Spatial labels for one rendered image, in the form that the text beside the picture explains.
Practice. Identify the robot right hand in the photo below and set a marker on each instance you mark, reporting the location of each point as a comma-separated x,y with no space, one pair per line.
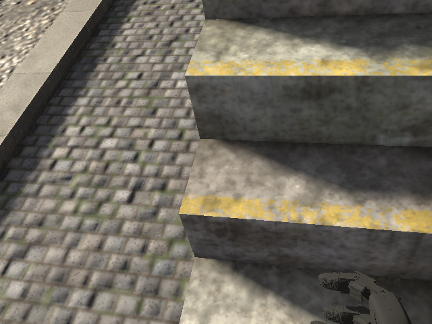
384,306

